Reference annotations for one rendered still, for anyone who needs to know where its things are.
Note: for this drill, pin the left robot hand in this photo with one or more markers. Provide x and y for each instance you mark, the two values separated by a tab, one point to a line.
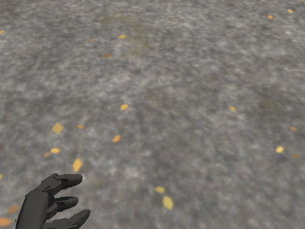
39	205

